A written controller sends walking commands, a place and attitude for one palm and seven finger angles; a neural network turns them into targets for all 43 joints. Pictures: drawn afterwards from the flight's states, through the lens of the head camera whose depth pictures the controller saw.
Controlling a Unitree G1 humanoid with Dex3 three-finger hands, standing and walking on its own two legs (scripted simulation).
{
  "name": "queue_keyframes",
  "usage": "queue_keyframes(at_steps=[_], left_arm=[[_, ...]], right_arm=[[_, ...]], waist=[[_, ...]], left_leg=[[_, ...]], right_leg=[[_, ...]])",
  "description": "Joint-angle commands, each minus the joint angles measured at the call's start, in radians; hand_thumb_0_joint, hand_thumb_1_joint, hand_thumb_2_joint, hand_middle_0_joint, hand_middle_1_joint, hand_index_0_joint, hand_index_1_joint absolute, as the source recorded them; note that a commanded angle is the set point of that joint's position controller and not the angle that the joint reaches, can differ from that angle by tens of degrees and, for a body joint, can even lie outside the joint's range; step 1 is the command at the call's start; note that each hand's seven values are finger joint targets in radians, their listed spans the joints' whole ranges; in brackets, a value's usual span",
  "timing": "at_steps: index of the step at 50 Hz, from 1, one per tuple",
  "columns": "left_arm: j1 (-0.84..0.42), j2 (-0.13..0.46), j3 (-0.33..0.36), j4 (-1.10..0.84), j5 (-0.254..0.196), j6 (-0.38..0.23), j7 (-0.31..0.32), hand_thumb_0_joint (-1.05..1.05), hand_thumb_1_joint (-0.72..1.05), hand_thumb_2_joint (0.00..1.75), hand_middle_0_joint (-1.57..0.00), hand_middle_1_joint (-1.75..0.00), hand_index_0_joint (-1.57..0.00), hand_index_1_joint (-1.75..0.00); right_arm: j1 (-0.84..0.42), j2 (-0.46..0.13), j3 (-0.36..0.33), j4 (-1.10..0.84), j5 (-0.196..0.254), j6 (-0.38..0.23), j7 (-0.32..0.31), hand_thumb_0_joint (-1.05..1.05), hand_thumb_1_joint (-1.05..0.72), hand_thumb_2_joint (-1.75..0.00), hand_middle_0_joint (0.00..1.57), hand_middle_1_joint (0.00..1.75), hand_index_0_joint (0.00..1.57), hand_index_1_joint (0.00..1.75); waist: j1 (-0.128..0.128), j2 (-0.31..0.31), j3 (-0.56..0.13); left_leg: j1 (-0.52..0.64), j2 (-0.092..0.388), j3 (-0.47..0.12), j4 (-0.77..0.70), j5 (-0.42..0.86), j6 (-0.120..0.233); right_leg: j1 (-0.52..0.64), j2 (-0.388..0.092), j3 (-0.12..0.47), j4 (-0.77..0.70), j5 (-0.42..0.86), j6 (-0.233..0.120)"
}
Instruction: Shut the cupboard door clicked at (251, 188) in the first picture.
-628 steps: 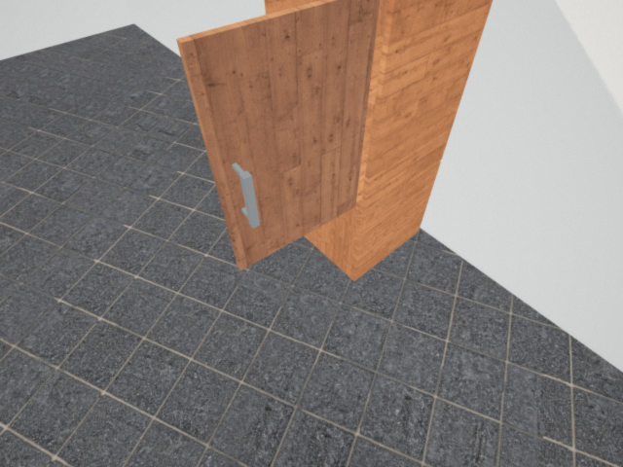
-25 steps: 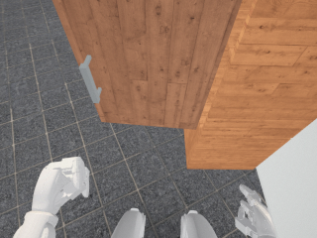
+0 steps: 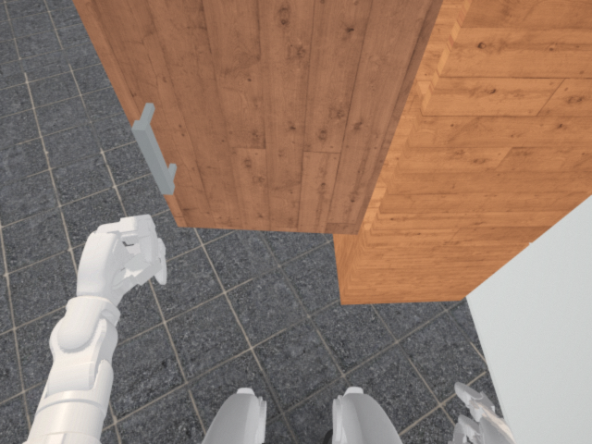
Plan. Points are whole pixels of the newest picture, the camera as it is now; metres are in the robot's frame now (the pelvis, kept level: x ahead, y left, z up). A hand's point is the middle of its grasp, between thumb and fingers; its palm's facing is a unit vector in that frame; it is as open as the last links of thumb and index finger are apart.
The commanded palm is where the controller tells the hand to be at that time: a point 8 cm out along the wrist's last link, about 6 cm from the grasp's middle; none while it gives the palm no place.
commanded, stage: bring the fist close to the handle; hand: left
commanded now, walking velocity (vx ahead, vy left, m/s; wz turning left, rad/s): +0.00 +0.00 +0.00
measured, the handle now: (158, 152) +0.53 +0.23 +0.04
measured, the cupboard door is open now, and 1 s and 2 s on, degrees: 86 86 70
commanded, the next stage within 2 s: push the door shut along its arc in 0.80 s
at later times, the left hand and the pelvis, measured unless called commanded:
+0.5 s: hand (164, 194) +0.44 +0.20 +0.05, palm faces +0.01 -1.00 -0.02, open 3.1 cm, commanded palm +0.41 +0.25 +0.04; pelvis +0.00 +0.00 +0.00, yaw -1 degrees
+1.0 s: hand (163, 201) +0.43 +0.20 +0.04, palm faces -0.03 -1.00 -0.01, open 3.1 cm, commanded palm +0.42 +0.26 +0.04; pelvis -0.01 +0.00 +0.00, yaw -1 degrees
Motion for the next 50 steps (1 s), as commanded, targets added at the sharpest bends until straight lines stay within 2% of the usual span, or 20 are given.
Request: queue_keyframes(at_steps=[1,2,7,10,13,15,20,22,24,27,29,30,35,38,40,44,45,46,48,50], left_arm=[[-0.349,0.171,0.076,-0.192,-0.013,-0.105,-0.011,0.00,0.90,0.90,-1.30,-1.50,-1.30,-1.50],[-0.372,0.208,0.108,-0.181,-0.015,-0.117,-0.002,0.00,0.90,0.90,-1.30,-1.50,-1.30,-1.50],[-0.446,0.244,0.144,-0.046,0.014,-0.142,0.018,0.00,0.90,0.90,-1.30,-1.50,-1.30,-1.50],[-0.512,0.211,0.099,0.034,0.032,-0.119,0.004,0.00,0.90,0.90,-1.30,-1.50,-1.30,-1.50],[-0.595,0.197,0.076,0.112,0.029,-0.097,-0.019,0.00,0.90,0.90,-1.30,-1.50,-1.30,-1.50],[-0.645,0.255,0.128,0.156,0.025,-0.097,-0.027,0.00,0.90,0.90,-1.30,-1.50,-1.30,-1.50],[-0.823,0.356,0.206,0.263,0.039,-0.144,-0.027,0.00,0.90,0.90,-1.30,-1.50,-1.30,-1.50],[-0.778,0.359,0.213,0.234,0.043,-0.171,-0.032,0.00,0.90,0.90,-1.30,-1.50,-1.30,-1.50],[-0.705,0.316,0.182,0.263,0.046,-0.168,-0.045,0.00,0.90,0.90,-1.30,-1.50,-1.30,-1.50],[-0.677,0.295,0.163,0.309,0.042,-0.142,-0.064,0.00,0.90,0.90,-1.30,-1.50,-1.30,-1.50],[-0.700,0.320,0.182,0.308,0.038,-0.127,-0.066,0.00,0.90,0.90,-1.30,-1.50,-1.30,-1.50],[-0.699,0.332,0.200,0.296,0.031,-0.126,-0.065,0.00,0.90,0.90,-1.30,-1.50,-1.30,-1.50],[-0.786,0.404,0.262,0.230,0.032,-0.190,-0.036,0.00,0.90,0.90,-1.30,-1.50,-1.30,-1.50],[-0.811,0.388,0.224,0.209,0.054,-0.224,-0.038,0.00,0.90,0.90,-1.30,-1.50,-1.30,-1.50],[-0.785,0.339,0.182,0.261,0.053,-0.212,-0.052,0.00,0.90,0.90,-1.30,-1.50,-1.30,-1.50],[-0.763,0.347,0.186,0.337,0.042,-0.161,-0.088,0.00,0.90,0.90,-1.30,-1.50,-1.30,-1.50],[-0.746,0.327,0.174,0.349,0.036,-0.147,-0.094,0.00,0.90,0.90,-1.30,-1.50,-1.30,-1.50],[-0.762,0.336,0.180,0.337,0.032,-0.142,-0.098,0.00,0.90,0.90,-1.30,-1.50,-1.30,-1.50],[-0.820,0.371,0.197,0.322,0.029,-0.150,-0.105,0.00,0.90,0.90,-1.30,-1.50,-1.30,-1.50],[-0.897,0.407,0.212,0.345,0.038,-0.162,-0.106,0.00,0.90,0.90,-1.30,-1.50,-1.30,-1.50]], right_arm=[[0.012,-0.148,-0.070,-0.106,0.001,-0.048,-0.011,0.00,-0.90,-0.90,0.20,0.30,0.20,0.30],[0.020,-0.151,-0.068,-0.102,-0.002,-0.046,-0.012,0.00,-0.90,-0.90,0.20,0.30,0.20,0.30],[0.030,-0.147,-0.065,-0.078,-0.007,-0.023,-0.006,0.00,-0.90,-0.90,0.20,0.30,0.20,0.30],[0.047,-0.152,-0.066,-0.065,-0.007,-0.007,0.001,0.00,-0.90,-0.90,0.20,0.30,0.20,0.30],[0.070,-0.159,-0.069,-0.056,-0.002,0.004,0.001,0.00,-0.90,-0.90,0.20,0.30,0.20,0.30],[0.079,-0.164,-0.069,-0.048,-0.001,0.013,-0.003,0.00,-0.90,-0.90,0.20,0.30,0.20,0.30],[0.094,-0.159,-0.057,-0.023,-0.009,0.022,-0.007,0.00,-0.90,-0.90,0.20,0.30,0.20,0.30],[0.104,-0.160,-0.062,-0.037,-0.014,0.022,0.001,0.00,-0.90,-0.90,0.20,0.30,0.20,0.30],[0.108,-0.158,-0.065,-0.040,-0.016,0.032,0.014,0.00,-0.90,-0.90,0.20,0.30,0.20,0.30],[0.128,-0.161,-0.069,-0.043,-0.009,0.049,0.021,0.00,-0.90,-0.90,0.20,0.30,0.20,0.30],[0.128,-0.167,-0.071,-0.042,-0.004,0.062,0.020,0.00,-0.90,-0.90,0.20,0.30,0.20,0.30],[0.126,-0.165,-0.072,-0.048,-0.003,0.064,0.018,0.00,-0.90,-0.90,0.20,0.30,0.20,0.30],[0.120,-0.159,-0.067,-0.040,-0.011,0.063,0.010,0.00,-0.90,-0.90,0.20,0.30,0.20,0.30],[0.118,-0.157,-0.066,-0.029,-0.018,0.059,0.011,0.00,-0.90,-0.90,0.20,0.30,0.20,0.30],[0.120,-0.158,-0.067,-0.021,-0.017,0.061,0.015,0.00,-0.90,-0.90,0.20,0.30,0.20,0.30],[0.124,-0.170,-0.068,-0.024,-0.007,0.069,0.011,0.00,-0.90,-0.90,0.20,0.30,0.20,0.30],[0.122,-0.167,-0.066,-0.031,-0.005,0.071,0.012,0.00,-0.90,-0.90,0.20,0.30,0.20,0.30],[0.123,-0.169,-0.068,-0.032,-0.004,0.072,0.011,0.00,-0.90,-0.90,0.20,0.30,0.20,0.30],[0.122,-0.170,-0.065,-0.030,-0.005,0.071,0.008,0.00,-0.90,-0.90,0.20,0.30,0.20,0.30],[0.121,-0.169,-0.059,-0.023,-0.006,0.069,0.003,0.00,-0.90,-0.90,0.20,0.30,0.20,0.30]], waist=[[-0.005,0.065,-0.357],[-0.002,0.047,-0.363],[0.003,0.071,-0.382],[-0.021,0.086,-0.372],[-0.050,0.049,-0.367],[-0.045,0.022,-0.371],[-0.052,0.030,-0.385],[-0.020,0.096,-0.464],[-0.017,0.100,-0.480],[-0.038,0.040,-0.435],[-0.046,0.006,-0.406],[-0.038,0.002,-0.412],[-0.032,0.038,-0.435],[-0.040,0.112,-0.465],[-0.056,0.093,-0.421],[-0.056,0.058,-0.384],[-0.051,0.067,-0.382],[-0.058,0.047,-0.383],[-0.061,0.062,-0.407],[-0.076,0.036,-0.381]], left_leg=[[0.239,0.012,-0.049,-0.202,0.311,-0.027],[0.228,0.012,-0.055,-0.200,0.319,-0.028],[0.219,0.011,-0.047,-0.197,0.328,-0.029],[0.243,0.018,-0.051,-0.202,0.336,-0.033],[0.242,0.021,-0.054,-0.196,0.331,-0.027],[0.211,0.020,-0.052,-0.193,0.312,-0.022],[0.145,0.013,-0.041,-0.165,0.278,-0.012],[0.210,0.011,-0.045,-0.168,0.343,-0.021],[0.239,0.016,-0.039,-0.171,0.387,-0.024],[0.199,0.016,-0.038,-0.175,0.370,-0.014],[0.163,0.018,-0.033,-0.184,0.319,-0.008],[0.140,0.012,-0.024,-0.183,0.297,-0.004],[0.145,0.011,-0.023,-0.175,0.281,-0.004],[0.203,0.014,-0.030,-0.170,0.316,-0.010],[0.206,0.017,-0.034,-0.176,0.292,-0.011],[0.177,0.018,-0.039,-0.190,0.266,-0.009],[0.172,0.014,-0.035,-0.191,0.267,-0.008],[0.174,0.017,-0.035,-0.189,0.274,-0.005],[0.180,0.016,-0.036,-0.176,0.288,-0.005],[0.132,0.016,-0.036,-0.162,0.252,0.000]], right_leg=[[0.204,0.015,0.027,-0.138,0.226,-0.024],[0.214,0.019,0.025,-0.130,0.228,-0.026],[0.216,0.017,0.030,-0.119,0.240,-0.024],[0.179,0.015,0.026,-0.129,0.242,-0.021],[0.168,0.016,0.027,-0.144,0.245,-0.017],[0.194,0.017,0.034,-0.147,0.247,-0.017],[0.203,0.016,0.051,-0.135,0.233,-0.015],[0.207,0.020,0.045,-0.116,0.264,-0.024],[0.208,0.018,0.044,-0.122,0.296,-0.022],[0.223,0.024,0.041,-0.136,0.298,-0.017],[0.234,0.020,0.047,-0.151,0.277,-0.012],[0.259,0.018,0.058,-0.159,0.271,-0.009],[0.265,0.020,0.067,-0.150,0.252,-0.012],[0.228,0.022,0.063,-0.135,0.268,-0.016],[0.201,0.023,0.057,-0.151,0.241,-0.014],[0.202,0.021,0.050,-0.160,0.226,-0.016],[0.209,0.021,0.052,-0.165,0.229,-0.016],[0.212,0.020,0.051,-0.165,0.240,-0.015],[0.211,0.020,0.056,-0.156,0.253,-0.015],[0.207,0.021,0.065,-0.155,0.225,-0.013]])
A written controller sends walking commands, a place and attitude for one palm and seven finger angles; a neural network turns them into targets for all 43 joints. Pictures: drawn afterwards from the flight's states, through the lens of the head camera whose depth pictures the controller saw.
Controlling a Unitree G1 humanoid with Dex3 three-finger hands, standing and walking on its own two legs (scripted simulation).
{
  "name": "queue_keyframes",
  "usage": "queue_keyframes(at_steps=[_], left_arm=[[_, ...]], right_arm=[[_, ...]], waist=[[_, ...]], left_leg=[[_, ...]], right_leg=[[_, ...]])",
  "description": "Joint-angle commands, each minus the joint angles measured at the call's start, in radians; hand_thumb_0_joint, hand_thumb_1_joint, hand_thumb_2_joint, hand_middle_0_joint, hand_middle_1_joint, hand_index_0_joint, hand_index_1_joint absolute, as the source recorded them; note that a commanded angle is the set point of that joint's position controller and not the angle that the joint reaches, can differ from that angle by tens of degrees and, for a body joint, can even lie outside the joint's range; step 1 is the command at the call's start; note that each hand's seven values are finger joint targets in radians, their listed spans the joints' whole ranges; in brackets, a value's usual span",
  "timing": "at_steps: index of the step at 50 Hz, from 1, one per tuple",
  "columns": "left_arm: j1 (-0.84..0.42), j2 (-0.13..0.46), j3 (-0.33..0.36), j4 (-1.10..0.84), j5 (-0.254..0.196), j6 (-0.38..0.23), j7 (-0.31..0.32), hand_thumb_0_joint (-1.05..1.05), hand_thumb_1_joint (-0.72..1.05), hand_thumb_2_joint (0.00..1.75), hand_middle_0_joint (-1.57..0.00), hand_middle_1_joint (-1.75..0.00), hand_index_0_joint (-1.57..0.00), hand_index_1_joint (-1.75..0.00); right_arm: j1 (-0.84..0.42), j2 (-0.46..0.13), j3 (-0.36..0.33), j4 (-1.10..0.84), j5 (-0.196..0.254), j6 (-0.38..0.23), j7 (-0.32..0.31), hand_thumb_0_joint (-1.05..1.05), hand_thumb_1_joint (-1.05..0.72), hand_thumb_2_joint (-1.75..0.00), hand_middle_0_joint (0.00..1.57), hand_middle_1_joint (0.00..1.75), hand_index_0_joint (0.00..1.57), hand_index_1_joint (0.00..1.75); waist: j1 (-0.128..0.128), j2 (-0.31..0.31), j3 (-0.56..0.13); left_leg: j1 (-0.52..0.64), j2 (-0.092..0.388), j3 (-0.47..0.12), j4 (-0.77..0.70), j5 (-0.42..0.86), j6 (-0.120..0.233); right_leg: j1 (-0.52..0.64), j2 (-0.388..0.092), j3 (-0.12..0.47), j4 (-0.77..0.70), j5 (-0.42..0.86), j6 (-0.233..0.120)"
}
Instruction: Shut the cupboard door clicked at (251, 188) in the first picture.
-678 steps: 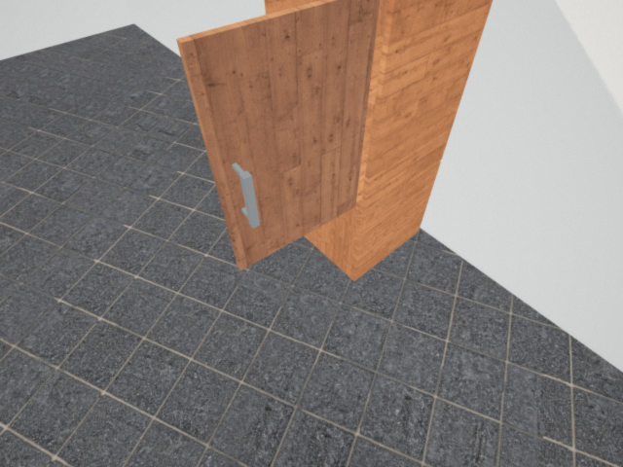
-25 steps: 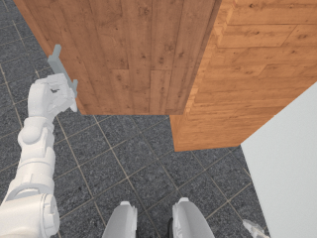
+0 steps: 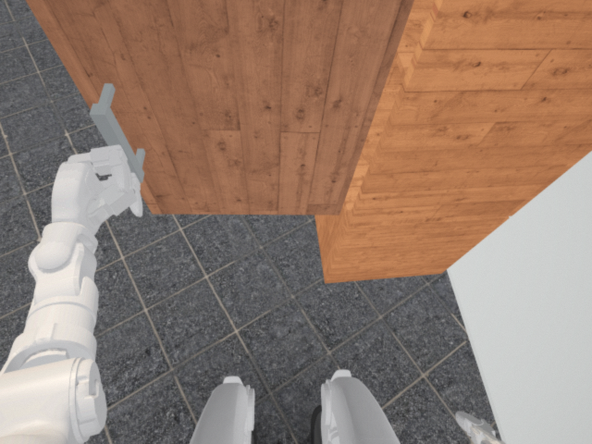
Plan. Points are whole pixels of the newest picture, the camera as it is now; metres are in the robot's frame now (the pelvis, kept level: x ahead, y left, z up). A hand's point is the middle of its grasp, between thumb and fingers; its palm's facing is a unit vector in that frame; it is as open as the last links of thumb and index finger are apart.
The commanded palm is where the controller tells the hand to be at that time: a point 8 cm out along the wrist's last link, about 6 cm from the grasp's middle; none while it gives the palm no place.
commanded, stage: push the door shut along its arc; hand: left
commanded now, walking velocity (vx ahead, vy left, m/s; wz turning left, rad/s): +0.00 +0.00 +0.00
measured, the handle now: (123, 137) +0.53 +0.24 +0.04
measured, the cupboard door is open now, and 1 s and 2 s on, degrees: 86 70 65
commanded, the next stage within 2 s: pull the fist back off the door in 1.46 s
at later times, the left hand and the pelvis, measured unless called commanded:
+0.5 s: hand (138, 160) +0.48 +0.21 +0.05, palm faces -0.13 -0.99 -0.02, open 3.1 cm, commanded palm +0.49 +0.25 +0.04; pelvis -0.01 +0.01 -0.01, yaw +0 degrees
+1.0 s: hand (167, 122) +0.55 +0.18 +0.05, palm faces -0.27 -0.96 -0.05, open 3.1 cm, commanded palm +0.57 +0.20 +0.04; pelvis -0.01 +0.01 -0.03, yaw -2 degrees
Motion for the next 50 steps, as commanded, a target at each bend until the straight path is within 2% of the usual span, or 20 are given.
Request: queue_keyframes(at_steps=[1,4,7,8,12,16,19,22,23,26,28,30,31,38,41,44,45,48,49,50], left_arm=[[-0.474,0.288,0.064,-0.198,-0.004,-0.082,-0.007,0.00,0.90,0.90,-1.30,-1.50,-1.30,-1.50],[-0.541,0.322,0.064,-0.158,0.009,-0.098,-0.018,0.00,0.90,0.90,-1.30,-1.50,-1.30,-1.50],[-0.576,0.298,0.027,-0.127,0.016,-0.086,-0.043,0.00,0.90,0.90,-1.30,-1.50,-1.30,-1.50],[-0.550,0.322,0.048,-0.091,0.018,-0.072,-0.052,0.00,0.90,0.90,-1.30,-1.50,-1.30,-1.50],[-0.589,0.303,0.023,-0.113,0.005,-0.043,-0.089,0.00,0.90,0.90,-1.30,-1.50,-1.30,-1.50],[-0.672,0.311,0.007,-0.091,0.016,-0.023,-0.096,0.00,0.90,0.90,-1.30,-1.50,-1.30,-1.50],[-0.727,0.299,-0.014,-0.090,0.022,-0.030,-0.095,0.00,0.90,0.90,-1.30,-1.50,-1.30,-1.50],[-0.730,0.356,0.028,-0.058,0.024,-0.031,-0.093,0.00,0.90,0.90,-1.30,-1.50,-1.30,-1.50],[-0.771,0.364,0.019,-0.071,0.033,-0.036,-0.094,0.00,0.90,0.90,-1.30,-1.50,-1.30,-1.50],[-0.820,0.356,-0.009,-0.025,0.055,-0.024,-0.099,0.00,0.90,0.90,-1.30,-1.50,-1.30,-1.50],[-0.852,0.372,-0.009,-0.030,0.060,-0.028,-0.104,0.00,0.90,0.90,-1.30,-1.50,-1.30,-1.50],[-0.893,0.347,-0.042,-0.018,0.065,-0.014,-0.112,0.00,0.90,0.90,-1.30,-1.50,-1.30,-1.50],[-0.894,0.377,-0.022,-0.003,0.069,-0.006,-0.116,0.00,0.90,0.90,-1.30,-1.50,-1.30,-1.50],[-1.012,0.378,-0.060,0.050,0.085,0.035,-0.133,0.00,0.90,0.90,-1.30,-1.50,-1.30,-1.50],[-1.038,0.409,-0.046,0.073,0.101,0.055,-0.131,0.00,0.90,0.90,-1.30,-1.50,-1.30,-1.50],[-1.080,0.384,-0.075,0.080,0.109,0.070,-0.137,0.00,0.90,0.90,-1.30,-1.50,-1.30,-1.50],[-1.095,0.429,-0.046,0.068,0.113,0.072,-0.137,0.00,0.90,0.90,-1.30,-1.50,-1.30,-1.50],[-1.123,0.406,-0.068,0.056,0.121,0.084,-0.143,0.00,0.90,0.90,-1.30,-1.50,-1.30,-1.50],[-1.103,0.381,-0.082,0.086,0.124,0.099,-0.145,0.00,0.90,0.90,-1.30,-1.50,-1.30,-1.50],[-1.132,0.405,-0.070,0.078,0.127,0.104,-0.144,0.00,0.90,0.90,-1.30,-1.50,-1.30,-1.50]], right_arm=[[0.108,-0.168,-0.061,-0.066,0.000,-0.034,-0.017,0.00,-0.90,-0.90,0.20,0.30,0.20,0.30],[0.109,-0.174,-0.053,-0.056,-0.003,-0.038,-0.018,0.00,-0.90,-0.90,0.20,0.30,0.20,0.30],[0.124,-0.178,-0.053,-0.054,-0.007,-0.041,-0.016,0.00,-0.90,-0.90,0.20,0.30,0.20,0.30],[0.130,-0.186,-0.055,-0.049,-0.004,-0.036,-0.015,0.00,-0.90,-0.90,0.20,0.30,0.20,0.30],[0.149,-0.190,-0.056,-0.058,-0.004,-0.030,-0.010,0.00,-0.90,-0.90,0.20,0.30,0.20,0.30],[0.159,-0.194,-0.054,-0.043,0.000,-0.021,-0.011,0.00,-0.90,-0.90,0.20,0.30,0.20,0.30],[0.168,-0.198,-0.054,-0.034,-0.002,-0.024,-0.010,0.00,-0.90,-0.90,0.20,0.30,0.20,0.30],[0.184,-0.206,-0.050,-0.034,-0.005,-0.022,-0.010,0.00,-0.90,-0.90,0.20,0.30,0.20,0.30],[0.181,-0.205,-0.048,-0.028,-0.007,-0.022,-0.010,0.00,-0.90,-0.90,0.20,0.30,0.20,0.30],[0.192,-0.207,-0.045,-0.014,-0.009,-0.021,-0.008,0.00,-0.90,-0.90,0.20,0.30,0.20,0.30],[0.198,-0.213,-0.045,-0.013,-0.011,-0.023,-0.009,0.00,-0.90,-0.90,0.20,0.30,0.20,0.30],[0.203,-0.214,-0.042,-0.006,-0.011,-0.024,-0.008,0.00,-0.90,-0.90,0.20,0.30,0.20,0.30],[0.209,-0.217,-0.041,-0.002,-0.013,-0.024,-0.009,0.00,-0.90,-0.90,0.20,0.30,0.20,0.30],[0.230,-0.226,-0.031,0.007,-0.012,-0.028,-0.013,0.00,-0.90,-0.90,0.20,0.30,0.20,0.30],[0.243,-0.228,-0.026,0.006,-0.017,-0.029,-0.011,0.00,-0.90,-0.90,0.20,0.30,0.20,0.30],[0.250,-0.228,-0.024,0.011,-0.021,-0.032,-0.010,0.00,-0.90,-0.90,0.20,0.30,0.20,0.30],[0.261,-0.233,-0.024,0.013,-0.023,-0.028,-0.012,0.00,-0.90,-0.90,0.20,0.30,0.20,0.30],[0.271,-0.230,-0.025,0.014,-0.027,-0.028,-0.008,0.00,-0.90,-0.90,0.20,0.30,0.20,0.30],[0.270,-0.226,-0.024,0.012,-0.025,-0.027,-0.006,0.00,-0.90,-0.90,0.20,0.30,0.20,0.30],[0.278,-0.230,-0.024,0.017,-0.028,-0.024,-0.008,0.00,-0.90,-0.90,0.20,0.30,0.20,0.30]], waist=[[-0.031,0.060,-0.413],[-0.040,0.094,-0.415],[-0.050,0.159,-0.465],[-0.046,0.134,-0.471],[-0.052,0.167,-0.532],[-0.087,0.129,-0.469],[-0.098,0.154,-0.476],[-0.096,0.139,-0.484],[-0.101,0.169,-0.503],[-0.126,0.183,-0.455],[-0.128,0.220,-0.481],[-0.148,0.232,-0.486],[-0.146,0.225,-0.493],[-0.189,0.258,-0.502],[-0.189,0.270,-0.511],[-0.208,0.295,-0.524],[-0.207,0.288,-0.540],[-0.209,0.343,-0.577],[-0.211,0.328,-0.557],[-0.222,0.313,-0.556]], left_leg=[[0.203,0.004,-0.044,-0.148,0.230,0.005],[0.208,0.005,-0.055,-0.136,0.218,0.002],[0.262,0.005,-0.066,-0.123,0.269,-0.001],[0.274,0.011,-0.072,-0.127,0.283,-0.005],[0.330,0.012,-0.083,-0.118,0.371,-0.008],[0.290,0.018,-0.088,-0.120,0.305,-0.001],[0.314,0.018,-0.101,-0.122,0.294,-0.004],[0.291,0.016,-0.101,-0.117,0.278,-0.001],[0.299,0.018,-0.102,-0.114,0.282,-0.003],[0.297,0.023,-0.111,-0.112,0.249,-0.005],[0.325,0.024,-0.120,-0.114,0.256,-0.009],[0.325,0.024,-0.124,-0.104,0.252,-0.007],[0.314,0.025,-0.123,-0.096,0.257,-0.005],[0.325,0.030,-0.142,-0.078,0.258,-0.007],[0.311,0.030,-0.144,-0.062,0.275,-0.007],[0.334,0.034,-0.154,-0.048,0.304,-0.010],[0.339,0.038,-0.159,-0.045,0.323,-0.012],[0.398,0.041,-0.173,-0.038,0.397,-0.024],[0.388,0.040,-0.169,-0.035,0.389,-0.021],[0.378,0.044,-0.173,-0.031,0.383,-0.019]], right_leg=[[0.253,0.008,0.059,-0.139,0.189,-0.009],[0.213,0.011,0.056,-0.127,0.158,-0.014],[0.169,0.014,0.045,-0.107,0.178,-0.020],[0.163,0.014,0.040,-0.108,0.183,-0.019],[0.155,0.016,0.031,-0.096,0.233,-0.021],[0.125,0.018,0.030,-0.116,0.189,-0.015],[0.082,0.020,0.024,-0.112,0.163,-0.020],[0.089,0.024,0.024,-0.110,0.148,-0.024],[0.080,0.020,0.026,-0.106,0.150,-0.022],[0.028,0.024,0.021,-0.110,0.121,-0.024],[0.011,0.024,0.019,-0.105,0.119,-0.027],[-0.017,0.025,0.016,-0.101,0.118,-0.028],[-0.007,0.026,0.017,-0.099,0.120,-0.028],[-0.086,0.028,0.004,-0.081,0.117,-0.029],[-0.094,0.030,0.000,-0.070,0.121,-0.031],[-0.131,0.032,-0.006,-0.061,0.133,-0.031],[-0.125,0.032,-0.010,-0.054,0.142,-0.031],[-0.161,0.033,-0.017,-0.043,0.163,-0.033],[-0.161,0.035,-0.016,-0.048,0.164,-0.031],[-0.165,0.036,-0.019,-0.044,0.164,-0.030]])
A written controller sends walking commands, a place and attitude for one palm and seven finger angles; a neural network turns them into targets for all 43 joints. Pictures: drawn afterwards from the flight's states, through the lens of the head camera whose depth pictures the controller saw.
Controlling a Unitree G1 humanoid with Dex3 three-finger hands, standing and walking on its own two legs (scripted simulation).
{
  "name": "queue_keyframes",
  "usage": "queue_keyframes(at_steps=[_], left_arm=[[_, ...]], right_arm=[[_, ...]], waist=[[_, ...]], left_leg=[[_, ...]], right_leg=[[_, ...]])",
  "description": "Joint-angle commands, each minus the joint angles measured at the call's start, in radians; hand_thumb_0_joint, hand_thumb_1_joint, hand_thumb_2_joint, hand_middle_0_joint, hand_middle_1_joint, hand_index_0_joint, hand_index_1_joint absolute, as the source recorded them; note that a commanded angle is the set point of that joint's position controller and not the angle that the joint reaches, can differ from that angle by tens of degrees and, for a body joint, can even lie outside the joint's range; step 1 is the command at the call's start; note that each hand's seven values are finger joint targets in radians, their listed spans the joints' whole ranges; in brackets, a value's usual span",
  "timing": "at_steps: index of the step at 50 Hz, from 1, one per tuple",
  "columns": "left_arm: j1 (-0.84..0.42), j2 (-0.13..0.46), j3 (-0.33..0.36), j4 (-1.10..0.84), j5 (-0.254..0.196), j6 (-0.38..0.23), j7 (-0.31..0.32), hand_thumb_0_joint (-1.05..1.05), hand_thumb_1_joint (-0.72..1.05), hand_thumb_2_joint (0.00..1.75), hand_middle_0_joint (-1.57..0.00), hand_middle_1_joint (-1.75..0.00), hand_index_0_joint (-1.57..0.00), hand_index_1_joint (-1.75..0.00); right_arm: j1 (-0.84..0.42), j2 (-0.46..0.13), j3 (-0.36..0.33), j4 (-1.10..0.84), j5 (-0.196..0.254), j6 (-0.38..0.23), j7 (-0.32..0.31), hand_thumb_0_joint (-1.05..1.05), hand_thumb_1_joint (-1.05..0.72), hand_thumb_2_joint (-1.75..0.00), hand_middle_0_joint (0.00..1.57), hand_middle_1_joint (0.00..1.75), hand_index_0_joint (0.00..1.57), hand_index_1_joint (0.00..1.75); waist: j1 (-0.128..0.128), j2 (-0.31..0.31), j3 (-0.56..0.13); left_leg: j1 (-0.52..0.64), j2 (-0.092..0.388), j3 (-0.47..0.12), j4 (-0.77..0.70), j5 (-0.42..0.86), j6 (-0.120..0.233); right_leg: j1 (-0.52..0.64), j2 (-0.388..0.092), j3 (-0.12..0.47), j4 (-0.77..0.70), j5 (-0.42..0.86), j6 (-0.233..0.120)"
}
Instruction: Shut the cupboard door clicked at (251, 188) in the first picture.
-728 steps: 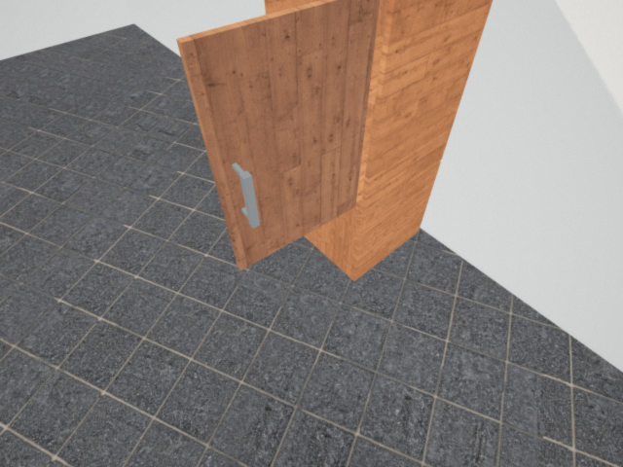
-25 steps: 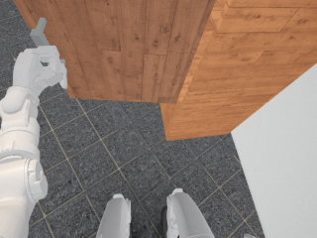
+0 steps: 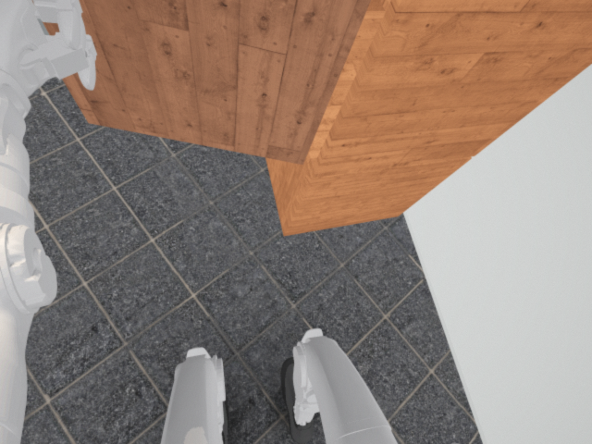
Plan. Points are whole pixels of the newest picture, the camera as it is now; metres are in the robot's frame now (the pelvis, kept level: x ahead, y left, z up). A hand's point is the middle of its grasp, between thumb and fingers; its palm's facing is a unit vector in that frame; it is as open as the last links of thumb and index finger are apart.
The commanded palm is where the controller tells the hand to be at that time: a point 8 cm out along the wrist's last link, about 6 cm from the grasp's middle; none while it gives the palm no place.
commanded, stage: push the door shut along its arc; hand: left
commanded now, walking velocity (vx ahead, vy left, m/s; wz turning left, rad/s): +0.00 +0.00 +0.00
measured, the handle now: (32, 5) +0.63 +0.24 +0.07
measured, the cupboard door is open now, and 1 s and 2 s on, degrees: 70 65 65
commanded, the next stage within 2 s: pull the fist back off the door in 0.46 s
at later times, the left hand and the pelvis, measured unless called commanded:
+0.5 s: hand (118, 22) +0.60 +0.15 +0.08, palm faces -0.33 -0.94 -0.04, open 2.9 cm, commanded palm +0.63 +0.17 +0.07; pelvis +0.01 -0.01 -0.01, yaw -2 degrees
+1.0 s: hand (125, 22) +0.60 +0.14 +0.08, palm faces +0.05 -1.00 +0.00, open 3.1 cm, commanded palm +0.57 +0.17 +0.07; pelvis +0.01 -0.01 +0.01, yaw -2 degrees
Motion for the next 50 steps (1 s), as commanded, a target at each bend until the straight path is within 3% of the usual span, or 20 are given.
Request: queue_keyframes(at_steps=[1,3,5,8,12,15,20,25,28,29,30,31,32,34,36,38,40,44,45,50], left_arm=[[-0.545,0.158,0.028,-0.200,0.001,-0.028,-0.011,0.00,0.90,0.90,-1.30,-1.50,-1.30,-1.50],[-0.572,0.221,0.070,-0.181,0.010,-0.015,-0.002,0.00,0.90,0.90,-1.30,-1.50,-1.30,-1.50],[-0.596,0.228,0.060,-0.177,0.027,-0.005,0.008,0.00,0.90,0.90,-1.30,-1.50,-1.30,-1.50],[-0.583,0.289,0.108,-0.211,0.041,-0.015,0.015,0.00,0.90,0.90,-1.30,-1.50,-1.30,-1.50],[-0.534,0.366,0.150,-0.178,0.055,0.003,-0.006,0.00,0.90,0.90,-1.30,-1.50,-1.30,-1.50],[-0.564,0.353,0.116,-0.170,0.063,0.030,-0.026,0.00,0.90,0.90,-1.30,-1.50,-1.30,-1.50],[-0.640,0.335,0.080,-0.161,0.053,0.055,-0.057,0.00,0.90,0.90,-1.30,-1.50,-1.30,-1.50],[-0.688,0.318,0.048,-0.152,0.047,0.075,-0.075,0.00,0.90,0.90,-1.30,-1.50,-1.30,-1.50],[-0.741,0.278,0.005,-0.172,0.051,0.075,-0.069,0.00,0.90,0.90,-1.30,-1.50,-1.30,-1.50],[-0.732,0.358,0.242,-0.197,-0.004,0.081,0.114,0.00,0.90,0.90,-1.30,-1.50,-1.30,-1.50],[-0.665,0.262,0.168,-0.159,0.018,0.093,0.195,0.00,0.90,0.90,-1.30,-1.50,-1.30,-1.50],[-0.634,0.190,0.146,-0.160,0.011,0.099,0.244,0.00,0.90,0.90,-1.30,-1.50,-1.30,-1.50],[-0.608,0.170,0.176,-0.155,0.006,0.093,0.296,0.00,0.90,0.90,-1.30,-1.50,-1.30,-1.50],[-0.606,0.185,0.210,-0.266,0.038,0.051,0.413,0.00,0.90,0.90,-1.30,-1.50,-1.30,-1.50],[-0.606,0.153,0.138,-0.310,0.130,0.005,0.473,0.00,0.90,0.90,-1.30,-1.50,-1.30,-1.50],[-0.589,0.179,0.141,-0.291,0.178,-0.020,0.492,0.00,0.90,0.90,-1.30,-1.50,-1.30,-1.50],[-0.583,0.197,0.140,-0.279,0.182,-0.032,0.472,0.00,0.90,0.90,-1.30,-1.50,-1.30,-1.50],[-0.553,0.143,0.127,-0.270,0.113,-0.055,0.406,0.00,0.90,0.90,-1.30,-1.50,-1.30,-1.50],[-0.519,0.168,0.162,-0.244,0.093,-0.054,0.398,0.00,0.90,0.90,-1.30,-1.50,-1.30,-1.50],[-0.335,0.148,0.182,-0.171,0.077,-0.073,0.386,0.00,0.90,0.90,-1.30,-1.50,-1.30,-1.50]], right_arm=[[0.218,-0.219,-0.077,-0.026,-0.001,-0.008,-0.012,0.00,-0.90,-0.90,0.20,0.30,0.20,0.30],[0.226,-0.220,-0.067,-0.033,-0.002,-0.007,-0.015,0.00,-0.90,-0.90,0.20,0.30,0.20,0.30],[0.232,-0.212,-0.061,-0.039,-0.005,-0.006,-0.014,0.00,-0.90,-0.90,0.20,0.30,0.20,0.30],[0.241,-0.211,-0.062,-0.052,-0.013,-0.006,-0.010,0.00,-0.90,-0.90,0.20,0.30,0.20,0.30],[0.252,-0.204,-0.052,-0.070,-0.010,0.003,-0.010,0.00,-0.90,-0.90,0.20,0.30,0.20,0.30],[0.253,-0.205,-0.054,-0.069,-0.004,0.007,-0.012,0.00,-0.90,-0.90,0.20,0.30,0.20,0.30],[0.265,-0.210,-0.056,-0.044,-0.004,0.001,-0.019,0.00,-0.90,-0.90,0.20,0.30,0.20,0.30],[0.262,-0.212,-0.054,-0.029,-0.004,-0.011,-0.024,0.00,-0.90,-0.90,0.20,0.30,0.20,0.30],[0.254,-0.214,-0.051,-0.018,-0.006,-0.019,-0.023,0.00,-0.90,-0.90,0.20,0.30,0.20,0.30],[0.331,-0.196,-0.033,-0.055,-0.035,-0.018,-0.014,0.00,-0.90,-0.90,0.20,0.30,0.20,0.30],[0.315,-0.194,-0.036,-0.059,-0.038,-0.015,0.006,0.00,-0.90,-0.90,0.20,0.30,0.20,0.30],[0.308,-0.186,-0.044,-0.059,-0.041,-0.012,0.016,0.00,-0.90,-0.90,0.20,0.30,0.20,0.30],[0.325,-0.184,-0.048,-0.060,-0.051,-0.012,0.027,0.00,-0.90,-0.90,0.20,0.30,0.20,0.30],[0.328,-0.180,-0.056,-0.072,-0.067,-0.006,0.049,0.00,-0.90,-0.90,0.20,0.30,0.20,0.30],[0.324,-0.173,-0.064,-0.059,-0.071,0.002,0.076,0.00,-0.90,-0.90,0.20,0.30,0.20,0.30],[0.334,-0.181,-0.070,-0.053,-0.074,0.015,0.090,0.00,-0.90,-0.90,0.20,0.30,0.20,0.30],[0.324,-0.183,-0.072,-0.063,-0.063,0.026,0.091,0.00,-0.90,-0.90,0.20,0.30,0.20,0.30],[0.306,-0.183,-0.078,-0.059,-0.047,0.023,0.083,0.00,-0.90,-0.90,0.20,0.30,0.20,0.30],[0.304,-0.183,-0.076,-0.058,-0.045,0.022,0.078,0.00,-0.90,-0.90,0.20,0.30,0.20,0.30],[0.295,-0.172,-0.071,-0.070,-0.044,0.025,0.075,0.00,-0.90,-0.90,0.20,0.30,0.20,0.30]], waist=[[-0.065,0.282,-0.568],[-0.069,0.270,-0.570],[-0.076,0.267,-0.563],[-0.058,0.295,-0.643],[-0.052,0.246,-0.650],[-0.074,0.225,-0.610],[-0.107,0.226,-0.610],[-0.122,0.266,-0.614],[-0.125,0.350,-0.605],[-0.067,0.378,-0.625],[-0.074,0.371,-0.614],[-0.078,0.343,-0.595],[-0.079,0.281,-0.585],[-0.049,0.312,-0.645],[-0.053,0.368,-0.675],[-0.061,0.352,-0.671],[-0.064,0.297,-0.655],[-0.065,0.259,-0.638],[-0.055,0.231,-0.614],[-0.016,0.157,-0.519]], left_leg=[[0.615,0.032,-0.115,-0.169,0.381,-0.022],[0.566,0.029,-0.103,-0.155,0.386,-0.014],[0.526,0.028,-0.095,-0.147,0.378,-0.009],[0.544,0.027,-0.087,-0.127,0.439,-0.008],[0.447,0.022,-0.055,-0.107,0.456,0.006],[0.404,0.024,-0.045,-0.106,0.407,0.012],[0.401,0.027,-0.048,-0.085,0.395,0.017],[0.404,0.029,-0.042,-0.061,0.394,0.017],[0.468,0.033,-0.057,-0.064,0.404,0.008],[0.448,0.049,-0.082,-0.092,0.417,0.006],[0.467,0.051,-0.090,-0.111,0.418,-0.005],[0.466,0.052,-0.086,-0.116,0.412,-0.007],[0.464,0.053,-0.095,-0.126,0.408,-0.006],[0.478,0.052,-0.084,-0.131,0.424,-0.012],[0.524,0.050,-0.078,-0.132,0.432,-0.018],[0.540,0.049,-0.081,-0.138,0.438,-0.020],[0.486,0.041,-0.069,-0.163,0.368,-0.012],[0.492,0.034,-0.074,-0.205,0.307,-0.013],[0.451,0.031,-0.061,-0.206,0.288,-0.008],[0.373,0.025,-0.031,-0.223,0.287,-0.001]], right_leg=[[0.087,0.030,0.030,-0.129,0.154,-0.039],[0.109,0.030,0.033,-0.119,0.163,-0.037],[0.129,0.031,0.034,-0.116,0.166,-0.035],[0.167,0.033,0.041,-0.102,0.207,-0.035],[0.280,0.040,0.056,-0.094,0.286,-0.030],[0.280,0.041,0.063,-0.111,0.271,-0.021],[0.248,0.046,0.059,-0.110,0.257,-0.020],[0.212,0.051,0.055,-0.102,0.244,-0.025],[0.134,0.053,0.039,-0.090,0.215,-0.033],[0.150,0.041,0.039,-0.096,0.216,-0.030],[0.130,0.038,0.033,-0.095,0.203,-0.028],[0.131,0.036,0.028,-0.102,0.203,-0.024],[0.140,0.040,0.021,-0.107,0.199,-0.019],[0.185,0.036,0.033,-0.109,0.210,-0.017],[0.182,0.032,0.039,-0.109,0.208,-0.020],[0.188,0.033,0.040,-0.114,0.210,-0.022],[0.264,0.036,0.051,-0.139,0.194,-0.020],[0.303,0.038,0.056,-0.175,0.178,-0.019],[0.334,0.038,0.063,-0.186,0.172,-0.017],[0.387,0.036,0.069,-0.193,0.190,-0.017]])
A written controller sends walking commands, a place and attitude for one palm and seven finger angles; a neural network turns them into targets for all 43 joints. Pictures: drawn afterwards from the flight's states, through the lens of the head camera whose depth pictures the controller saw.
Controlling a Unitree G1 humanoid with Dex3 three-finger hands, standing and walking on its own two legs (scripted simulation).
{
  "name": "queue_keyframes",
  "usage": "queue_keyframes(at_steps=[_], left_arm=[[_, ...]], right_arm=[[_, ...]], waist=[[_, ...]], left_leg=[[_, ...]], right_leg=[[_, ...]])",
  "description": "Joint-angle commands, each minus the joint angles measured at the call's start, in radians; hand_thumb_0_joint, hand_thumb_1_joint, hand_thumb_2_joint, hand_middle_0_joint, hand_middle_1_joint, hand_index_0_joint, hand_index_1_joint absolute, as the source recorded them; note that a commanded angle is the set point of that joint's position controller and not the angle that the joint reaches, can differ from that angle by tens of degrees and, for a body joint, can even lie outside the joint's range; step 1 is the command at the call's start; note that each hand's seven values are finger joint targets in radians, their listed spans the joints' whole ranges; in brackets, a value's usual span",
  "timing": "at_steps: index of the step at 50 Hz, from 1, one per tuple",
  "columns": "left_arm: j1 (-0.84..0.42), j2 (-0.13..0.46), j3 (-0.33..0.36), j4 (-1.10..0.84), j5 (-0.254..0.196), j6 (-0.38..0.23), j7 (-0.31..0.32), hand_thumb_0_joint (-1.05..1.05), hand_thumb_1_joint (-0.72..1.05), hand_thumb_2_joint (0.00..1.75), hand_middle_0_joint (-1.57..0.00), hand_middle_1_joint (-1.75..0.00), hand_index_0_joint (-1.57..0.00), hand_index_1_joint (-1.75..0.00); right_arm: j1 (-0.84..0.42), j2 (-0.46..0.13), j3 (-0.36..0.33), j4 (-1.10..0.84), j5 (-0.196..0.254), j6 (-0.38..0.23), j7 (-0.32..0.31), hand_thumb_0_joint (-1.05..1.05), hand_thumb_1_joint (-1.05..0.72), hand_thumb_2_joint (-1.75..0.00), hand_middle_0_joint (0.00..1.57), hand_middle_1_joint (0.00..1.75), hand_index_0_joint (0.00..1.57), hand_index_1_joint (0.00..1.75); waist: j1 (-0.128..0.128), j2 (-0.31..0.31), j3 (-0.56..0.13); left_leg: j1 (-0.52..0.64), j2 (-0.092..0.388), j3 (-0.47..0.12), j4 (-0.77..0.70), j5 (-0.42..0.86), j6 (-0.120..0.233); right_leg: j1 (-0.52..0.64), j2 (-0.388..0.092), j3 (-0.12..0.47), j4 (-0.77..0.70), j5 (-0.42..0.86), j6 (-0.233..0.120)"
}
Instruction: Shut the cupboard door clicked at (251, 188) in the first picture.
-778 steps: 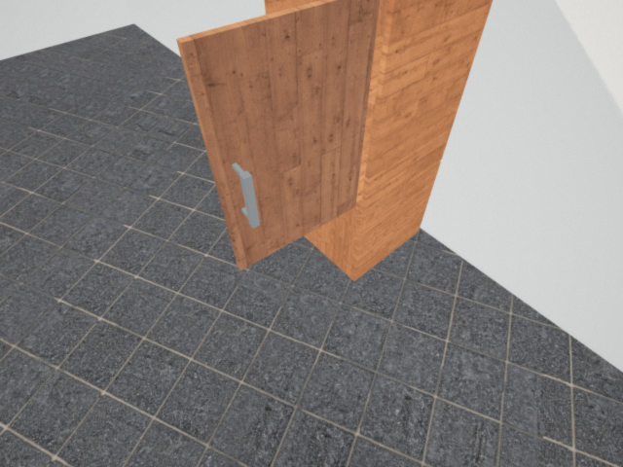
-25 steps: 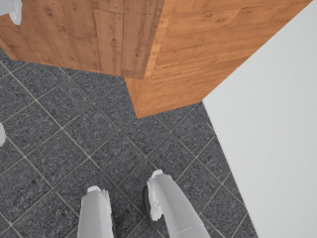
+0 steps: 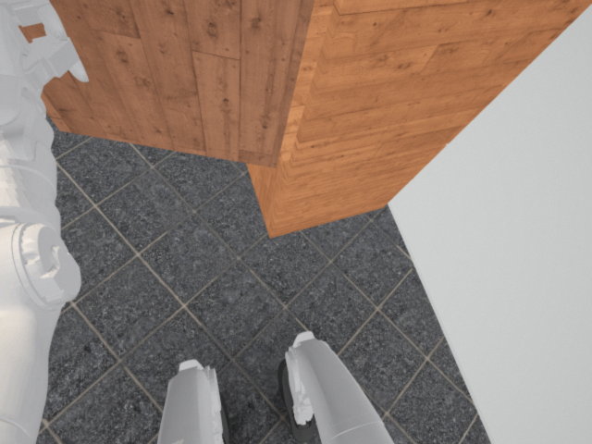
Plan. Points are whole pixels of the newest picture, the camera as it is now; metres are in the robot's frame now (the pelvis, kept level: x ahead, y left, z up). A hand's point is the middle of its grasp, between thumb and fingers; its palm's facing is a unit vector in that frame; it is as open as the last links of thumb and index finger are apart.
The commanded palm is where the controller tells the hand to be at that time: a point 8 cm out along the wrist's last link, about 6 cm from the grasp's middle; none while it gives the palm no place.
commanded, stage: pull the fist back off the door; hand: left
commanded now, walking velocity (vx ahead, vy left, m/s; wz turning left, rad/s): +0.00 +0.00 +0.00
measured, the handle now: out of the picture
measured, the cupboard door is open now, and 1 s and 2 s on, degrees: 65 65 65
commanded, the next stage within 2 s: draw the hand back to the body in 0.44 s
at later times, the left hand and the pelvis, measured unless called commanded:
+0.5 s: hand (81, 107) +0.52 +0.16 +0.07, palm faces +0.06 -1.00 -0.02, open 3.1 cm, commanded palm +0.50 +0.20 +0.06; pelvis +0.02 +0.00 +0.02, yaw +3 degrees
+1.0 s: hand out of the picture +0.41 +0.20 +0.16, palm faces +0.09 -0.99 -0.05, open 3.1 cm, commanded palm +0.36 +0.24 +0.16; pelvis +0.03 -0.01 +0.08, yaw +4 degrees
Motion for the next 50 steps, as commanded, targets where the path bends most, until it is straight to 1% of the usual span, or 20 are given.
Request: queue_keyframes(at_steps=[1,2,6,12,14,18,21,22,26,27,28,31,33,35,37,40,42,46,47,50], left_arm=[[-0.309,0.181,-0.007,-0.185,-0.015,-0.088,-0.004,0.00,0.90,0.90,-1.30,-1.50,-1.30,-1.50],[-0.294,0.129,-0.030,-0.196,-0.023,-0.102,-0.006,0.00,0.90,0.90,-1.30,-1.50,-1.30,-1.50],[-0.221,0.106,-0.019,-0.238,-0.062,-0.126,-0.021,0.00,0.90,0.90,-1.30,-1.50,-1.30,-1.50],[-0.203,0.058,-0.037,-0.467,-0.098,-0.221,-0.012,0.00,0.90,0.90,-1.30,-1.50,-1.30,-1.50],[-0.174,-0.024,-0.095,-0.517,-0.099,-0.241,0.000,0.00,0.90,0.90,-1.30,-1.50,-1.30,-1.50],[-0.116,-0.112,-0.155,-0.471,-0.095,-0.235,0.026,0.00,0.90,0.90,-1.30,-1.50,-1.30,-1.50],[-0.138,-0.106,-0.147,-0.367,-0.083,-0.227,0.050,0.00,0.90,0.90,-1.30,-1.50,-1.30,-1.50],[-0.150,-0.072,-0.119,-0.351,-0.078,-0.233,0.059,0.00,0.90,0.90,-1.30,-1.50,-1.30,-1.50],[-0.178,-0.106,-0.151,-0.293,-0.061,-0.261,0.070,0.00,0.90,0.90,-1.30,-1.50,-1.30,-1.50],[-0.191,-0.084,-0.134,-0.298,-0.060,-0.275,0.071,0.00,0.90,0.90,-1.30,-1.50,-1.30,-1.50],[-0.165,-0.085,-0.132,-0.278,-0.059,-0.279,0.067,0.00,0.90,0.90,-1.30,-1.50,-1.30,-1.50],[-0.024,-0.002,-0.054,-0.437,-0.090,-0.285,0.040,0.00,0.90,0.90,-1.30,-1.50,-1.30,-1.50],[0.102,0.005,-0.055,-0.530,-0.112,-0.253,0.014,0.00,0.90,0.90,-1.30,-1.50,-1.30,-1.50],[0.197,-0.030,-0.086,-0.658,-0.139,-0.204,-0.006,0.00,0.90,0.90,-1.30,-1.50,-1.30,-1.50],[0.309,-0.069,-0.100,-0.749,-0.179,-0.153,-0.016,0.00,0.90,0.90,-1.30,-1.50,-1.30,-1.50],[0.341,-0.083,-0.107,-0.814,-0.219,-0.110,-0.015,0.00,0.90,0.90,-1.30,-1.50,-1.30,-1.50],[0.341,-0.114,-0.133,-0.859,-0.232,-0.117,-0.012,0.00,0.90,0.90,-1.30,-1.50,-1.30,-1.50],[0.468,-0.157,-0.194,-0.828,-0.221,-0.127,-0.050,0.00,0.90,0.90,-1.30,-1.50,-1.30,-1.50],[0.495,-0.177,-0.217,-0.845,-0.221,-0.123,-0.064,0.00,0.90,0.90,-1.30,-1.50,-1.30,-1.50],[0.612,-0.155,-0.204,-0.892,-0.248,-0.085,-0.108,0.00,0.90,0.90,-1.24,-1.44,-1.24,-1.44]], right_arm=[[0.203,-0.213,-0.090,-0.045,0.004,-0.008,-0.010,0.00,-0.90,-0.90,0.20,0.30,0.20,0.30],[0.204,-0.209,-0.095,-0.045,0.002,-0.010,-0.006,0.00,-0.90,-0.90,0.20,0.30,0.20,0.30],[0.189,-0.211,-0.111,-0.051,0.009,0.003,-0.009,0.00,-0.90,-0.90,0.20,0.30,0.20,0.30],[0.155,-0.205,-0.137,-0.051,0.015,0.005,-0.012,0.00,-0.90,-0.90,0.20,0.30,0.20,0.30],[0.139,-0.196,-0.147,-0.045,0.017,0.007,-0.009,0.00,-0.90,-0.90,0.20,0.30,0.20,0.30],[0.115,-0.192,-0.153,-0.029,0.021,0.018,-0.013,0.00,-0.90,-0.90,0.20,0.30,0.20,0.30],[0.098,-0.195,-0.149,-0.020,0.021,0.026,-0.021,0.00,-0.90,-0.90,0.20,0.30,0.20,0.30],[0.098,-0.198,-0.146,-0.020,0.019,0.026,-0.027,0.00,-0.90,-0.90,0.20,0.30,0.20,0.30],[0.061,-0.191,-0.137,-0.029,0.013,0.023,-0.028,0.00,-0.90,-0.90,0.20,0.30,0.20,0.30],[0.062,-0.193,-0.137,-0.031,0.009,0.021,-0.028,0.00,-0.90,-0.90,0.20,0.30,0.20,0.30],[0.054,-0.193,-0.137,-0.033,0.009,0.023,-0.028,0.00,-0.90,-0.90,0.20,0.30,0.20,0.30],[0.034,-0.191,-0.142,-0.092,0.022,0.031,-0.027,0.00,-0.90,-0.90,0.20,0.30,0.20,0.30],[0.030,-0.185,-0.140,-0.121,0.039,0.040,-0.027,0.00,-0.90,-0.90,0.20,0.30,0.20,0.30],[0.022,-0.175,-0.142,-0.150,0.059,0.044,-0.029,0.00,-0.90,-0.90,0.20,0.30,0.20,0.30],[0.019,-0.168,-0.144,-0.177,0.077,0.042,-0.040,0.00,-0.90,-0.90,0.20,0.30,0.20,0.30],[-0.007,-0.164,-0.138,-0.171,0.095,0.033,-0.071,0.00,-0.90,-0.90,0.20,0.30,0.20,0.30],[-0.030,-0.160,-0.133,-0.162,0.099,0.013,-0.087,0.00,-0.90,-0.90,0.20,0.30,0.20,0.30],[-0.058,-0.156,-0.126,-0.142,0.099,-0.016,-0.093,0.00,-0.90,-0.90,0.20,0.30,0.20,0.30],[-0.067,-0.155,-0.127,-0.150,0.103,-0.023,-0.093,0.00,-0.90,-0.90,0.20,0.30,0.20,0.30],[-0.101,-0.155,-0.125,-0.170,0.111,-0.034,-0.094,0.00,-0.90,-0.90,0.20,0.30,0.20,0.30]], waist=[[0.027,0.127,-0.513],[0.025,0.131,-0.511],[0.049,0.085,-0.522],[0.090,0.162,-0.653],[0.093,0.189,-0.676],[0.082,0.144,-0.565],[0.064,0.065,-0.457],[0.066,0.050,-0.438],[0.060,0.056,-0.428],[0.065,0.073,-0.443],[0.071,0.062,-0.466],[0.170,0.112,-0.693],[0.203,0.105,-0.752],[0.215,0.073,-0.723],[0.210,-0.025,-0.666],[0.189,-0.145,-0.460],[0.181,-0.122,-0.374],[0.194,-0.050,-0.248],[0.197,0.012,-0.235],[0.233,0.018,-0.249]], left_leg=[[0.353,-0.005,-0.049,-0.178,0.296,0.008],[0.387,-0.006,-0.053,-0.180,0.317,0.007],[0.375,-0.012,-0.035,-0.185,0.331,0.005],[0.568,-0.016,-0.042,-0.196,0.470,-0.013],[0.659,-0.011,-0.056,-0.204,0.531,-0.027],[0.658,-0.009,-0.060,-0.223,0.510,-0.033],[0.551,-0.023,-0.050,-0.236,0.376,-0.021],[0.533,-0.025,-0.049,-0.237,0.363,-0.017],[0.495,-0.033,-0.047,-0.227,0.321,-0.016],[0.513,-0.032,-0.052,-0.223,0.337,-0.018],[0.511,-0.033,-0.049,-0.219,0.347,-0.019],[0.607,-0.039,-0.018,-0.241,0.473,-0.024],[0.657,-0.037,-0.013,-0.274,0.544,-0.028],[0.675,-0.037,0.000,-0.321,0.551,-0.021],[0.662,-0.041,0.013,-0.365,0.514,-0.007],[0.575,-0.048,0.032,-0.436,0.344,0.007],[0.598,-0.052,0.041,-0.464,0.282,0.009],[0.672,-0.049,0.032,-0.531,0.237,0.002],[0.707,-0.053,0.034,-0.544,0.239,0.003],[0.769,-0.049,0.027,-0.587,0.275,-0.001]], right_leg=[[0.361,0.005,0.045,-0.150,0.185,-0.011],[0.343,0.004,0.042,-0.150,0.199,-0.012],[0.407,0.000,0.052,-0.154,0.242,-0.009],[0.432,-0.007,0.047,-0.140,0.337,-0.012],[0.402,-0.009,0.038,-0.145,0.346,-0.011],[0.367,-0.011,0.027,-0.162,0.313,-0.009],[0.375,-0.013,0.033,-0.177,0.254,-0.008],[0.375,-0.014,0.034,-0.174,0.249,-0.010],[0.352,-0.019,0.042,-0.165,0.221,-0.012],[0.344,-0.018,0.041,-0.155,0.224,-0.015],[0.354,-0.019,0.044,-0.151,0.236,-0.014],[0.548,-0.022,0.064,-0.154,0.369,-0.017],[0.645,-0.020,0.066,-0.175,0.443,-0.014],[0.730,-0.016,0.065,-0.222,0.481,-0.008],[0.816,-0.008,0.065,-0.279,0.499,-0.001],[0.873,-0.013,0.079,-0.372,0.416,0.013],[0.858,-0.019,0.089,-0.420,0.335,0.014],[0.815,-0.021,0.072,-0.464,0.251,0.001],[0.809,-0.021,0.071,-0.476,0.244,-0.004],[0.863,-0.026,0.062,-0.497,0.270,-0.010]])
